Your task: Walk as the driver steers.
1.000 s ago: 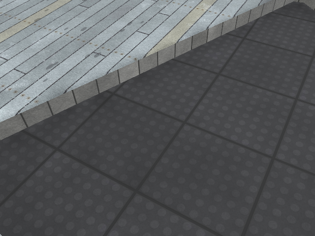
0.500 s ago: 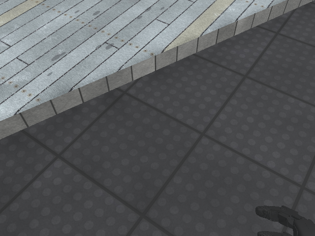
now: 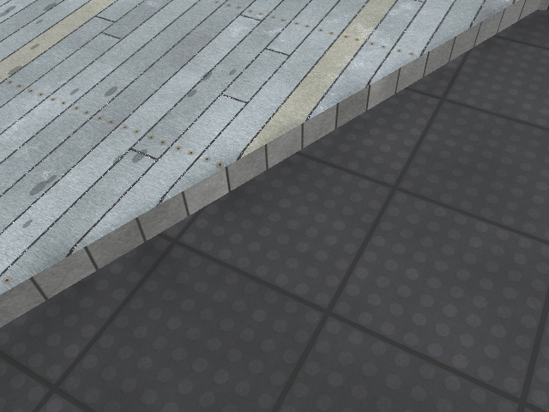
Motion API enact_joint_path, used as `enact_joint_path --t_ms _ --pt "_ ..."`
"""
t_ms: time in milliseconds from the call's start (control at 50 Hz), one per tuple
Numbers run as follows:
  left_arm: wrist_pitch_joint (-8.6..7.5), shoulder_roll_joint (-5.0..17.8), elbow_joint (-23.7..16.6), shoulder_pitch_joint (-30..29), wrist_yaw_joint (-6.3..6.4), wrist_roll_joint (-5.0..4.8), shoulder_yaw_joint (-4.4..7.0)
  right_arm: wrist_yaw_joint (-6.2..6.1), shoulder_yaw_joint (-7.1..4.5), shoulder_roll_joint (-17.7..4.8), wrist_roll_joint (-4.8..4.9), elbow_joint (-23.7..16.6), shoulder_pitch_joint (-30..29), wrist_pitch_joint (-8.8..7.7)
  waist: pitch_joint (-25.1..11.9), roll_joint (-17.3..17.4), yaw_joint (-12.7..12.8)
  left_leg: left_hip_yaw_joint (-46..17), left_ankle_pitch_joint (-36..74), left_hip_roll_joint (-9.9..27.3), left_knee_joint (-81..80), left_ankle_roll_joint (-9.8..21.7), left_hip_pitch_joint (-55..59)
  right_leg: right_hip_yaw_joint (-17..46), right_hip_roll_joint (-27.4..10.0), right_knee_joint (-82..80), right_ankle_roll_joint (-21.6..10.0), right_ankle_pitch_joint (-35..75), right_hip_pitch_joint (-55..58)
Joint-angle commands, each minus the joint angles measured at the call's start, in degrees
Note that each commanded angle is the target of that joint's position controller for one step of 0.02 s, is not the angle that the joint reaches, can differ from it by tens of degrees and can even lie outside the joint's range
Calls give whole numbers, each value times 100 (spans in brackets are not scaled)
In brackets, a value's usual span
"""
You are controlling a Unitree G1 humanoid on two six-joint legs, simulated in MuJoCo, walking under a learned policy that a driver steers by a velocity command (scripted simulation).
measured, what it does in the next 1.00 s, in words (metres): walks ahead, turning right: left foot, then right foot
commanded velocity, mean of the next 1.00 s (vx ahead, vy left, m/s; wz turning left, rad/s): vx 0.37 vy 0.00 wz -0.48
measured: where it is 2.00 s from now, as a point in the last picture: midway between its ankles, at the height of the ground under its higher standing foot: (395, 385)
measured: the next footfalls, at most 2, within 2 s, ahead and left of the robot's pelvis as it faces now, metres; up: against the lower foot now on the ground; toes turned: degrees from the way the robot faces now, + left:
left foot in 0.28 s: +0.08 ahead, +0.13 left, +0.00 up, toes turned -7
right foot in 0.74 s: +0.28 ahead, -0.23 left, +0.00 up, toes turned -27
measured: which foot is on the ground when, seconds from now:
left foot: up 0.00-0.26, down 0.28-0.72, up 0.74-1.00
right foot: down 0.00-0.28, up 0.30-0.72, down 0.74-1.00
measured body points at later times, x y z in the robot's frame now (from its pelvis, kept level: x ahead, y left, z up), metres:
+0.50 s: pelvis +0.09 +0.01 +0.01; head +0.10 +0.03 +0.46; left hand +0.30 +0.24 -0.10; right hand +0.02 -0.27 -0.11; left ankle +0.04 +0.13 -0.73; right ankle +0.14 -0.18 -0.65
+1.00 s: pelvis +0.30 -0.15 +0.01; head +0.32 -0.17 +0.46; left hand +0.50 +0.05 -0.10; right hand +0.30 -0.47 -0.09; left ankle +0.50 -0.05 -0.66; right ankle +0.25 -0.21 -0.73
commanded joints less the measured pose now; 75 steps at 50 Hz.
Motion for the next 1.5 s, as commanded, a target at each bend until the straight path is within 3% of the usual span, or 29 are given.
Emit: enact_joint_path --t_ms 20,100,200,260,300,320,360,420,500,640,680,720,740,760,780,800,840,900,980,1100,1200,1220,1240,1260,1280,1320,1380,1420,1500 --pt "67 781 -154 526 -21 -26 160 -158 -102 -536 33 -199 414 131 -962 -1150 141 -107 -954 16 1209 -145 -1266 2038 -1491 -618 -1482 2424 2061" --pt "47 1342 -438 251 57 -112 359 -195 -220 -673 117 -412 47 346 -836 -770 138 -628 -1217 240 2768 -153 -1909 2599 -1499 -1476 -1487 -993 1406" --pt "145 1159 -614 -18 133 -185 410 -98 -269 -530 112 -448 -47 78 -605 -904 -37 -244 -102 9 749 -17 -562 1899 -784 -1876 -1064 -2093 173" --pt "218 939 -791 -229 126 -238 371 -54 -349 -666 89 -252 796 31 -590 -733 -528 -53 586 81 -740 191 1045 1539 -273 -1328 -518 -2496 -850" --pt "113 209 -1112 -221 53 -277 204 -98 -538 -1542 -70 -318 1062 28 -448 1467 -408 -3160 -1558 2545 -1967 969 1595 546 621 1736 -113 -2241 -2763" --pt "12 719 -1215 -318 24 -286 293 -129 -514 -1441 -190 -532 571 -32 -183 1317 -252 -3720 -2302 2913 -2183 1305 983 884 147 2531 -179 -2031 -2956" --pt "1 1017 -938 191 -35 -212 416 -175 -383 -913 35 -775 -119 -140 127 917 121 -2544 -1418 2241 -2221 776 1017 866 -21 2994 -154 -1163 -3019" --pt "-1 717 -888 157 -77 -157 379 -130 -329 -782 -21 -692 255 -221 242 583 -17 -1158 165 1800 -2259 516 836 588 -114 3349 -11 -307 -2745" --pt "12 481 -1159 -273 -174 -211 282 -89 -319 -807 -91 -603 678 -205 373 581 -233 -167 1182 1629 -2242 576 771 241 -307 2631 112 359 -2501" --pt "52 398 -1768 -1093 -479 -233 108 -3 -427 -1117 121 -588 1057 -127 678 504 -416 506 1906 1971 -1966 562 1181 -433 -296 1026 -240 -130 -1737" --pt "81 564 -1836 -879 -513 -210 176 13 -475 -1255 194 -603 1004 -80 474 657 -142 734 3858 2024 -1334 477 1277 -722 17 825 -487 -588 -996" --pt "121 1045 -1485 609 -456 -216 462 -12 -486 -1336 224 -668 872 -24 -461 648 748 1115 5879 1813 630 264 953 -953 579 389 -868 -339 1114" --pt "179 1478 -1239 1595 -332 -240 683 -24 -441 -1226 120 -770 918 -60 -1084 205 1190 1086 4595 1651 2221 -8 -513 -60 220 374 -1171 -280 3086" --pt "149 2169 -1216 1655 -270 -288 761 64 -151 -354 -108 -1194 1316 -219 -1779 -1517 614 752 -811 563 4399 -372 -3002 3387 -1521 -279 -2203 -1671 4910" --pt "80 1753 -1351 1942 -248 -157 594 120 -223 -747 145 -1303 706 -494 -2505 -928 940 -678 -1289 290 5163 -272 -3469 4914 -1963 -1304 -2393 -2255 5011" --pt "2 1371 -1209 1770 -268 -89 472 142 -303 -993 361 -1514 36 -589 -1572 -735 1016 -719 -702 549 5183 -89 -4101 3945 -1749 -1365 -2015 -1567 4583" --pt "-84 1067 -1359 928 -276 -126 366 67 -305 -908 132 -1457 32 -620 -747 -94 501 -754 49 977 4247 46 -3504 2540 -1245 -1292 -1676 -107 2865" --pt "-155 973 -1503 469 -237 -68 310 102 -364 -812 62 -1490 386 -367 -394 -173 -3 -798 294 1090 3529 -115 -2664 2025 -1001 -1717 -1728 550 1465" --pt "-187 1089 -1380 731 -104 -111 332 110 -296 -628 -61 -1747 -320 -285 43 -198 135 -529 1758 871 1764 -361 -2553 1166 -570 -1891 -1512 869 786" --pt "-211 1128 -1033 1427 -99 -175 340 273 -198 -599 68 -2054 -1360 -360 235 -413 636 -494 3008 550 142 -138 -2198 1225 -724 -1679 -1226 122 1259" --pt "-38 1149 -911 1457 -24 -106 328 315 -326 -921 -81 -2042 -847 -453 -214 -605 229 -230 2318 150 -421 318 -1422 1321 -729 -215 -780 2780 2314" --pt "-28 1066 -983 1395 -19 -81 279 300 -389 -1108 -146 -1916 -275 -486 -735 -483 -47 -313 3510 363 -367 502 -331 1114 -390 644 -553 2973 2045" --pt "-58 785 -1111 1662 -16 25 164 280 -450 -1485 -262 -1854 451 -494 -1689 252 -161 -1333 5522 1474 213 1049 1639 939 89 2289 -231 1347 772" --pt "-93 485 -866 2625 -41 -98 60 328 -456 -1452 -170 -1670 881 -386 -2673 1738 -56 -3234 5995 2739 23 2039 3173 753 823 4243 147 -3195 -676" --pt "-64 1071 -742 2468 -44 -173 179 361 -367 -1091 17 -1674 995 -295 -2668 1015 -244 -3492 4780 2535 -275 1855 2940 1286 642 4751 167 -3365 -1000" --pt "85 1142 -1048 1294 14 -130 196 318 -201 -732 -21 -1818 -33 -186 -1163 143 -83 -2310 3957 2036 -754 1358 1218 787 133 4382 227 -2591 -1224" --pt "287 752 -1016 1464 78 -33 159 323 -120 -574 -103 -1779 -676 -133 -624 631 439 -1439 4130 1401 -1159 1254 -504 474 -188 2931 341 -2053 -37" --pt "290 575 -1022 1449 131 -34 100 284 -200 -829 -65 -1758 -757 -63 -720 792 469 -1190 4444 1235 -1156 1271 -680 234 -48 2006 435 -1964 365" --pt "376 875 -1132 1014 202 -41 183 182 -389 -1289 64 -1751 -527 113 -888 650 246 -1765 2517 1453 -1348 1317 -547 312 56 1502 376 -1270 440"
